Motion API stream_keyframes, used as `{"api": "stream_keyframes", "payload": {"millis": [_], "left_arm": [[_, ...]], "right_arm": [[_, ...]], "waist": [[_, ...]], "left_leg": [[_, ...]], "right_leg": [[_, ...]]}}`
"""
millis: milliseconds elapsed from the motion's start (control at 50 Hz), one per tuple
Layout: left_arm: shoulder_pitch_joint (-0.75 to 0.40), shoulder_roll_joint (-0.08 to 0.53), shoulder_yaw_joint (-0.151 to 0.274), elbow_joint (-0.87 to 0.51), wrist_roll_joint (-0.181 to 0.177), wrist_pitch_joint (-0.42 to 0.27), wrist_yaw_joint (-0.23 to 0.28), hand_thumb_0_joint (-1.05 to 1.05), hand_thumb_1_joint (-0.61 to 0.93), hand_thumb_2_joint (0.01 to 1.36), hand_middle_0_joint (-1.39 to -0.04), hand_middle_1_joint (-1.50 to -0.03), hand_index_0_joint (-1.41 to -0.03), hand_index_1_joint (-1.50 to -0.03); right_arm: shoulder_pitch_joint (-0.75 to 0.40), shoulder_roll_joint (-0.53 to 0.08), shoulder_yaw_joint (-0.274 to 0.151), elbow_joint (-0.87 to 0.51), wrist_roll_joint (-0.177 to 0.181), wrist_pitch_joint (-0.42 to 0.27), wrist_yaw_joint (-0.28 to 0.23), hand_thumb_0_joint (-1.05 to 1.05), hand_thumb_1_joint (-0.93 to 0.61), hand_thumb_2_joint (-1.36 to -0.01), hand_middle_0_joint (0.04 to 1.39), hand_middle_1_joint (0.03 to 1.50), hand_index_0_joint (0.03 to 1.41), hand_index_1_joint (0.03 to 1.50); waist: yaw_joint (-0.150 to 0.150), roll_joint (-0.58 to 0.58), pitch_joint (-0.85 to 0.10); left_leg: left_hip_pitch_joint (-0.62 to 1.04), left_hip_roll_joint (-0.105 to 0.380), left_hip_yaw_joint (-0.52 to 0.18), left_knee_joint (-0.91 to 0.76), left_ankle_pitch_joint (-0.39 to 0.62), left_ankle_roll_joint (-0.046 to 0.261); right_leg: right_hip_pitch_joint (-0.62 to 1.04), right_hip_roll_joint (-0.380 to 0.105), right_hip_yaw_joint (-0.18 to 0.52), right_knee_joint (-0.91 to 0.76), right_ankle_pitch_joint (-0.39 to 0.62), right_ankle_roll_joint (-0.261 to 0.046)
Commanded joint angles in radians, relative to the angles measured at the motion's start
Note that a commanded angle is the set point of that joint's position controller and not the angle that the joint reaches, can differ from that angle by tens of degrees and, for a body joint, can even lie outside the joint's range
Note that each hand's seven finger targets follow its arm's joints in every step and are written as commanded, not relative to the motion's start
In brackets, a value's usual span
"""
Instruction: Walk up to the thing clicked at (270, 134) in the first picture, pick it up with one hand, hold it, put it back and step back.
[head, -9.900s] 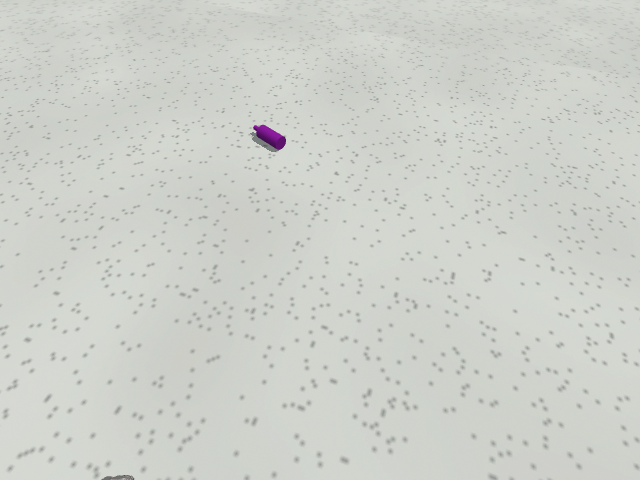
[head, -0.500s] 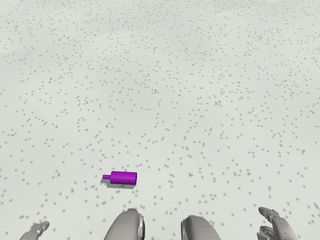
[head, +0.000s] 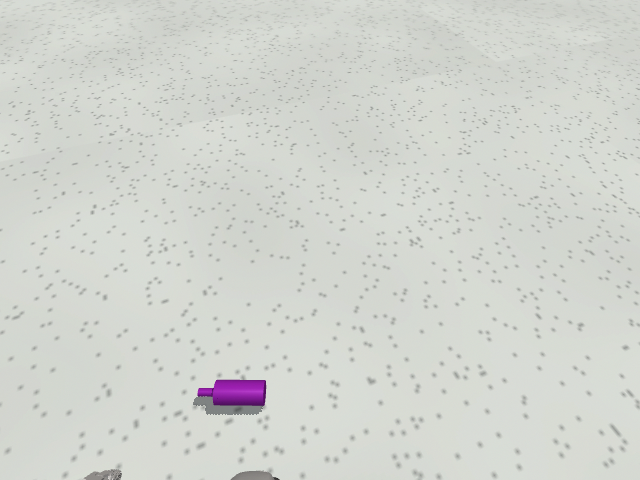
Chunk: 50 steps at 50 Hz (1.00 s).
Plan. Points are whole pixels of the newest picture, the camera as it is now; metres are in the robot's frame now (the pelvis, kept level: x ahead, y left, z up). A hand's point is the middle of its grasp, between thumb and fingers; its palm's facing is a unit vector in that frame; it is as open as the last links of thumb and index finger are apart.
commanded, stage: walk up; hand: left
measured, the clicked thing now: (231, 392) +0.45 +0.26 -0.73
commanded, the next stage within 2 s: none
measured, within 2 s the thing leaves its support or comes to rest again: neither
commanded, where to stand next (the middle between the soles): +0.06 -0.03 m, yaw +0 degrees
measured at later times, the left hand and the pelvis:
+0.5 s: hand out of the picture +0.11 +0.24 -0.15, palm faces +0.02 -0.94 -0.33, open 7.4 cm; pelvis +0.04 -0.01 +0.01, yaw +1 degrees
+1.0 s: hand out of the picture +0.04 +0.27 -0.16, palm faces +0.01 -0.93 -0.38, open 7.4 cm; pelvis -0.05 +0.01 -0.01, yaw +4 degrees
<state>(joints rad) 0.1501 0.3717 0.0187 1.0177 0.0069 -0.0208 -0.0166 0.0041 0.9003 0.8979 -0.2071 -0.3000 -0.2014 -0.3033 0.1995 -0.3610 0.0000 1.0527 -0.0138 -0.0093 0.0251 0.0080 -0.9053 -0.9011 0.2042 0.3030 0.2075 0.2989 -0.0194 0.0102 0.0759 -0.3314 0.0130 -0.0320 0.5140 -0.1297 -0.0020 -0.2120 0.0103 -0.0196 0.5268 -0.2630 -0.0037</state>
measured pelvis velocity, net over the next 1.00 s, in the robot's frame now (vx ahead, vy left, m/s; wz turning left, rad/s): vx -0.05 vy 0.01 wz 0.06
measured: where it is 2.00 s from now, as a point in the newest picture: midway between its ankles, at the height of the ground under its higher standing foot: outside the picture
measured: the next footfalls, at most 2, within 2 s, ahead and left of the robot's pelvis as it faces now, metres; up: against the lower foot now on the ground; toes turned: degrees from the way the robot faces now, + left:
left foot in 1.04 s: -0.05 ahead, +0.12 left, +0.00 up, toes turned +4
right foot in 1.44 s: +0.15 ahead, -0.13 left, +0.00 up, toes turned +1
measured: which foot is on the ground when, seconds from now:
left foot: down 0.00-0.82, up 0.84-1.00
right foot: down 0.00-1.00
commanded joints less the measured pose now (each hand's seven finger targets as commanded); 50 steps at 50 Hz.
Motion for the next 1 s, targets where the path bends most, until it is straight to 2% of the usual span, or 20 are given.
{"api": "stream_keyframes", "payload": {"millis": [0, 100, 180, 320, 440, 460, 520, 580, 660, 740, 760, 780, 800, 820, 840, 860, 900, 940, 960, 980], "left_arm": [[-0.018, 0.208, 0.051, -0.036, 0.003, -0.011, 0.009, 0.000, 0.900, 0.900, -0.200, -0.300, -0.200, -0.300], [-0.033, 0.190, 0.045, 0.000, -0.003, -0.023, 0.015, 0.000, 0.900, 0.900, -0.200, -0.300, -0.200, -0.300], [-0.056, 0.193, 0.043, 0.014, -0.002, -0.022, 0.012, 0.000, 0.900, 0.900, -0.200, -0.300, -0.200, -0.300], [-0.072, 0.195, 0.039, 0.049, -0.006, -0.027, 0.019, 0.000, 0.900, 0.900, -0.200, -0.300, -0.200, -0.300], [-0.091, 0.195, 0.039, 0.059, -0.006, -0.023, 0.026, 0.000, 0.900, 0.900, -0.200, -0.300, -0.200, -0.300], [-0.096, 0.238, 0.057, 0.049, -0.024, 0.001, 0.035, 0.000, 0.900, 0.900, -0.200, -0.300, -0.200, -0.300], [-0.073, 0.218, 0.061, 0.020, -0.030, 0.016, 0.045, 0.000, 0.900, 0.900, -0.200, -0.300, -0.200, -0.300], [-0.087, 0.219, 0.067, -0.017, -0.026, 0.035, 0.042, 0.000, 0.900, 0.900, -0.200, -0.300, -0.200, -0.300], [-0.069, 0.206, 0.070, -0.053, -0.019, 0.057, 0.037, 0.000, 0.900, 0.900, -0.200, -0.300, -0.200, -0.300], [-0.041, 0.220, 0.085, -0.067, -0.005, 0.073, 0.030, 0.000, 0.900, 0.900, -0.200, -0.300, -0.200, -0.300], [-0.030, 0.231, 0.091, -0.072, -0.001, 0.074, 0.029, 0.000, 0.900, 0.900, -0.200, -0.300, -0.200, -0.300], [-0.026, 0.258, 0.097, -0.079, 0.007, 0.072, 0.027, 0.000, 0.900, 0.900, -0.200, -0.300, -0.200, -0.300], [-0.084, 0.310, 0.108, -0.105, 0.021, 0.064, 0.026, 0.000, 0.900, 0.900, -0.200, -0.300, -0.200, -0.300], [-0.125, 0.344, 0.120, -0.139, 0.036, 0.055, 0.031, 0.000, 0.900, 0.900, -0.200, -0.300, -0.200, -0.300], [-0.162, 0.343, 0.125, -0.160, 0.040, 0.049, 0.036, 0.000, 0.900, 0.900, -0.200, -0.300, -0.200, -0.300], [-0.184, 0.319, 0.123, -0.174, 0.038, 0.046, 0.040, 0.000, 0.900, 0.900, -0.200, -0.300, -0.200, -0.300], [-0.220, 0.281, 0.122, -0.182, 0.048, 0.036, 0.045, 0.000, 0.900, 0.900, -0.200, -0.300, -0.200, -0.300], [-0.163, 0.247, 0.109, -0.168, 0.063, 0.027, 0.032, 0.000, 0.900, 0.900, -0.200, -0.300, -0.200, -0.300], [-0.143, 0.253, 0.110, -0.170, 0.078, 0.027, 0.022, 0.000, 0.900, 0.900, -0.200, -0.300, -0.200, -0.300], [-0.145, 0.273, 0.118, -0.178, 0.079, 0.036, 0.010, 0.000, 0.900, 0.900, -0.200, -0.300, -0.200, -0.300]], "right_arm": [[-0.086, -0.242, -0.056, -0.066, -0.002, -0.024, -0.014, 0.000, -0.900, -0.900, 0.200, 0.300, 0.200, 0.300], [-0.089, -0.213, -0.043, -0.043, 0.004, -0.039, -0.016, 0.000, -0.900, -0.900, 0.200, 0.300, 0.200, 0.300], [-0.098, -0.214, -0.042, -0.029, 0.006, -0.036, -0.018, 0.000, -0.900, -0.900, 0.200, 0.300, 0.200, 0.300], [-0.119, -0.198, -0.037, -0.001, 0.011, -0.040, -0.025, 0.000, -0.900, -0.900, 0.200, 0.300, 0.200, 0.300], [-0.136, -0.195, -0.041, 0.009, 0.015, -0.030, -0.031, 0.000, -0.900, -0.900, 0.200, 0.300, 0.200, 0.300], [-0.166, -0.244, -0.055, 0.001, 0.021, -0.011, -0.035, 0.000, -0.900, -0.900, 0.200, 0.300, 0.200, 0.300], [-0.151, -0.231, -0.065, -0.020, 0.030, 0.003, -0.041, 0.000, -0.900, -0.900, 0.200, 0.300, 0.200, 0.300], [-0.170, -0.232, -0.077, -0.051, 0.029, 0.021, -0.041, 0.000, -0.900, -0.900, 0.200, 0.300, 0.200, 0.300], [-0.175, -0.258, -0.093, -0.099, 0.019, 0.038, -0.041, 0.000, -0.900, -0.900, 0.200, 0.300, 0.200, 0.300], [-0.202, -0.259, -0.101, -0.148, 0.005, 0.055, -0.034, 0.000, -0.900, -0.900, 0.200, 0.300, 0.200, 0.300], [-0.204, -0.257, -0.104, -0.156, 0.001, 0.056, -0.032, 0.000, -0.900, -0.900, 0.200, 0.300, 0.200, 0.300], [-0.213, -0.243, -0.105, -0.169, -0.003, 0.058, -0.031, 0.000, -0.900, -0.900, 0.200, 0.300, 0.200, 0.300], [-0.202, -0.219, -0.103, -0.173, -0.005, 0.060, -0.030, 0.000, -0.900, -0.900, 0.200, 0.300, 0.200, 0.300], [-0.171, -0.222, -0.106, -0.183, -0.016, 0.068, -0.029, 0.000, -0.900, -0.900, 0.200, 0.300, 0.200, 0.300], [-0.120, -0.237, -0.113, -0.179, -0.014, 0.069, -0.027, 0.000, -0.900, -0.900, 0.200, 0.300, 0.200, 0.300], [-0.091, -0.254, -0.123, -0.171, -0.007, 0.068, -0.020, 0.000, -0.900, -0.900, 0.200, 0.300, 0.200, 0.300], [-0.016, -0.242, -0.130, -0.152, 0.000, 0.056, -0.006, 0.000, -0.900, -0.900, 0.200, 0.300, 0.200, 0.300], [0.046, -0.209, -0.116, -0.127, 0.000, 0.029, 0.005, 0.000, -0.900, -0.900, 0.200, 0.300, 0.200, 0.300], [0.104, -0.205, -0.116, -0.114, 0.001, 0.017, 0.005, 0.000, -0.900, -0.900, 0.200, 0.300, 0.200, 0.300], [0.198, -0.213, -0.129, -0.094, -0.003, 0.005, 0.003, 0.000, -0.900, -0.900, 0.200, 0.300, 0.200, 0.300]], "waist": [[0.024, 0.032, -0.023], [0.022, 0.036, -0.071], [0.016, 0.012, -0.067], [0.013, 0.000, -0.121], [0.009, -0.023, -0.166], [0.012, -0.007, -0.047], [0.011, -0.016, -0.156], [0.015, -0.008, -0.216], [0.021, 0.039, -0.269], [0.033, 0.049, -0.184], [0.041, 0.020, -0.163], [0.059, -0.060, -0.118], [0.055, -0.223, -0.073], [0.051, -0.232, -0.036], [0.023, -0.209, -0.020], [0.008, -0.144, -0.015], [-0.017, -0.125, -0.067], [0.001, -0.182, -0.157], [-0.013, -0.216, -0.188], [-0.061, -0.193, -0.209]], "left_leg": [[-0.011, 0.080, -0.182, -0.187, -0.447, 0.031], [0.055, 0.096, -0.174, -0.182, -0.171, 0.035], [0.077, 0.087, -0.158, -0.180, -0.195, 0.032], [0.161, 0.092, -0.119, -0.135, 0.146, 0.030], [0.218, 0.096, -0.092, -0.111, 0.271, 0.035], [0.134, 0.096, -0.098, -0.043, 0.500, 0.036], [0.177, 0.093, -0.067, -0.008, 0.618, 0.057], [0.174, 0.090, -0.079, 0.014, 0.505, 0.067], [0.128, 0.130, -0.151, 0.024, 0.388, 0.123], [-0.041, 0.109, -0.194, 0.038, 0.030, 0.145], [-0.071, 0.081, -0.181, 0.076, -0.057, 0.133], [-0.104, 0.005, -0.126, 0.183, -0.188, 0.094], [-0.080, -0.110, -0.007, 0.419, -0.366, 0.034], [-0.087, -0.104, -0.038, 0.588, -0.435, 0.008], [-0.066, -0.075, -0.074, 0.645, -0.429, 0.009], [-0.031, -0.077, -0.081, 0.674, -0.399, 0.011], [-0.003, -0.055, -0.039, 0.627, -0.344, 0.007], [0.054, -0.032, 0.041, 0.336, -0.346, -0.008], [0.112, -0.048, 0.091, 0.200, -0.386, -0.004], [0.197, -0.046, 0.101, 0.018, -0.370, 0.010]], "right_leg": [[-0.078, -0.094, 0.147, -0.184, -0.336, -0.053], [0.013, -0.096, 0.112, -0.180, -0.044, -0.050], [-0.002, -0.114, 0.131, -0.220, -0.112, -0.042], [0.074, -0.134, 0.104, -0.226, 0.155, -0.029], [0.121, -0.142, 0.082, -0.229, 0.268, -0.018], [0.062, -0.145, 0.084, -0.120, 0.504, -0.018], [0.117, -0.126, 0.032, -0.062, 0.586, -0.021], [0.092, -0.122, 0.039, 0.000, 0.451, -0.045], [0.063, -0.089, 0.047, 0.125, 0.248, -0.071], [-0.022, -0.111, 0.104, 0.150, -0.040, -0.114], [-0.053, -0.140, 0.140, 0.101, -0.085, -0.135], [-0.113, -0.227, 0.231, -0.028, -0.092, -0.175], [-0.221, -0.385, 0.385, -0.209, -0.061, -0.246], [-0.295, -0.470, 0.464, -0.263, -0.028, -0.304], [-0.329, -0.483, 0.449, -0.244, 0.014, -0.311], [-0.356, -0.428, 0.363, -0.208, 0.033, -0.289], [-0.287, -0.312, 0.226, -0.158, -0.136, -0.215], [-0.147, -0.230, 0.188, -0.165, -0.416, -0.144], [-0.109, -0.220, 0.191, -0.160, -0.499, -0.130], [-0.106, -0.202, 0.171, -0.045, -0.541, -0.129]]}}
